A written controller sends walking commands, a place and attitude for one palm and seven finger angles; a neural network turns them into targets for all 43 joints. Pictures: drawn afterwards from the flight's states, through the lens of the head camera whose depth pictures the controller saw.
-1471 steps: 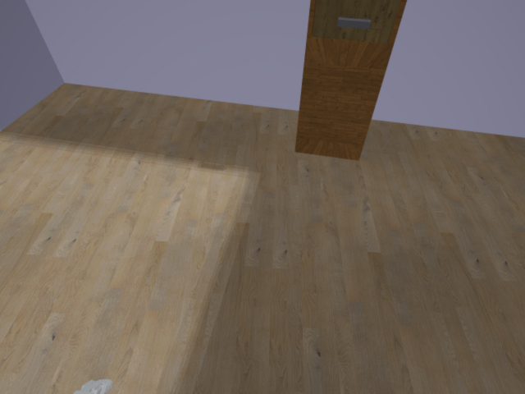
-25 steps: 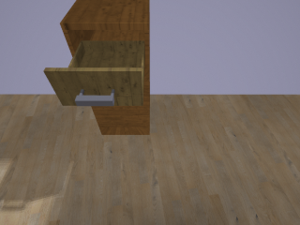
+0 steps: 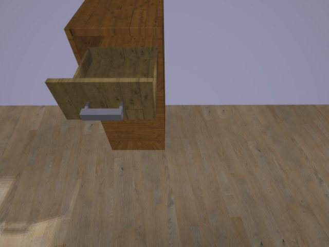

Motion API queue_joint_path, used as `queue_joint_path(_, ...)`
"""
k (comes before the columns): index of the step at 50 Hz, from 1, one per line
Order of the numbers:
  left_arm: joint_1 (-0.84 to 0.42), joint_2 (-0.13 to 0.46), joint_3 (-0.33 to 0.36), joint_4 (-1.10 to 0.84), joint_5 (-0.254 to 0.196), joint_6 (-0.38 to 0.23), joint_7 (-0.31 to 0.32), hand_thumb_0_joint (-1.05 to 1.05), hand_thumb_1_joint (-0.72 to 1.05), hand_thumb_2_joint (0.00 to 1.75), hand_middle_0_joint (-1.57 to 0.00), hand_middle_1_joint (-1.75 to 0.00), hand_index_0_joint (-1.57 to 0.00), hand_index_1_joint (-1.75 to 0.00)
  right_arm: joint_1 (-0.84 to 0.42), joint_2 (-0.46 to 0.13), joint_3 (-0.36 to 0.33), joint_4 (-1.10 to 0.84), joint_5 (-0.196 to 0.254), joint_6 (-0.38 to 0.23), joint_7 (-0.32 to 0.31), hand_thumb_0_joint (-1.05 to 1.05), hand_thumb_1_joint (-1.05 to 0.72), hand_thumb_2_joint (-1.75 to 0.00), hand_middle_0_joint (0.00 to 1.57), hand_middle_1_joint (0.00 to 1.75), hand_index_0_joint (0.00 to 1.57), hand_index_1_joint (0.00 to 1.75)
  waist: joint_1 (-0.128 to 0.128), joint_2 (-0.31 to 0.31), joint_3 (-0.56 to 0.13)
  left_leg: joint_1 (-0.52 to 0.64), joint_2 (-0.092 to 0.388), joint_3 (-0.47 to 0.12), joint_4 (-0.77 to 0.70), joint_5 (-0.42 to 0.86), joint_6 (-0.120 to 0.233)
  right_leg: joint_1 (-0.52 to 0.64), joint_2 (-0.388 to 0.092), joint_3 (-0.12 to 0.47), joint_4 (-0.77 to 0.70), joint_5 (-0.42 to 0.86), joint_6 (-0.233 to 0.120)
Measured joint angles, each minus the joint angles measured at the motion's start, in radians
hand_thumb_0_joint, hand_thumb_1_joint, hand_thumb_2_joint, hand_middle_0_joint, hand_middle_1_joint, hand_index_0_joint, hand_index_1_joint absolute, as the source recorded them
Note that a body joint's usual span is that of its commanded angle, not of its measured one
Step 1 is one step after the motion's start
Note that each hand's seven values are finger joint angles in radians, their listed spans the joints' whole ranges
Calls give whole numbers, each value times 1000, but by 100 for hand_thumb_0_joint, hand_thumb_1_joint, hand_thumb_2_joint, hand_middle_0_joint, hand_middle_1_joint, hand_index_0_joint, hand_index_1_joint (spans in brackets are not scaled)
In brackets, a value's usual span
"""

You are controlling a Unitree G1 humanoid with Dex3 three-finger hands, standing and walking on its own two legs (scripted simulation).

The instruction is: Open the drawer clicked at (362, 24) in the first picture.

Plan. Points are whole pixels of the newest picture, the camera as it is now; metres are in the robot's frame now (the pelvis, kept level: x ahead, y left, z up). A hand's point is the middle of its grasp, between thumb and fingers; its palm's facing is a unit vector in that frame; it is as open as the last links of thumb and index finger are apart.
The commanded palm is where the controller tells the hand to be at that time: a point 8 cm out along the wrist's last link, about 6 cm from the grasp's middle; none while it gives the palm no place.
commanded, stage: stand and wait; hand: left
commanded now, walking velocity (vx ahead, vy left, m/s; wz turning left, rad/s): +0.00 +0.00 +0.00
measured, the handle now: (103, 109) +0.52 +0.24 -0.01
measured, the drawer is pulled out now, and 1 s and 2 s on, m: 0.29 0.29 0.29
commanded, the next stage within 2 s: none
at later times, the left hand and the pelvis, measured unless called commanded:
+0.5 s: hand out of the picture +0.09 +0.23 -0.15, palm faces -0.01 -0.94 -0.34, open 7.4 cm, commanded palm none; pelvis +0.00 -0.01 +0.00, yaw +0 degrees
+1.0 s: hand out of the picture +0.09 +0.23 -0.15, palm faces -0.02 -0.94 -0.33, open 7.4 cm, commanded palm none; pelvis +0.01 -0.01 +0.00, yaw +0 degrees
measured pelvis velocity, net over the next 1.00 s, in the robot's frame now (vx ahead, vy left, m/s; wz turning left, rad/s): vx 0.01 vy -0.01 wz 0.00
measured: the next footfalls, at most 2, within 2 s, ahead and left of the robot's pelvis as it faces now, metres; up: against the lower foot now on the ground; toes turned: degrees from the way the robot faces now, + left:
none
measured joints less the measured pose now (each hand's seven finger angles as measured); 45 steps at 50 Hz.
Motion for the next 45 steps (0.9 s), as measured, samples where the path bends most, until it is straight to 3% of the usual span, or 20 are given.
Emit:
queue_joint_path(20, -46, 42, -3, -7, -1, -6, -7, 0, 90, 90, -20, -30, -20, -30, -33, -53, 3, -1, 0, 1, 8, 0, -90, -90, 20, 30, 20, 30, -5, -1, 0, 27, 13, -3, -36, 12, -14, 26, 14, -3, -34, 10, -12)
queue_joint_path(45, -49, 55, -8, 1, -2, -5, -10, 0, 90, 90, -20, -30, -20, -30, -38, -63, 5, 3, 1, 6, 11, 0, -90, -90, 20, 30, 20, 30, -5, -5, 5, 33, 19, -4, -46, 15, -18, 38, 21, -4, -57, 20, -15)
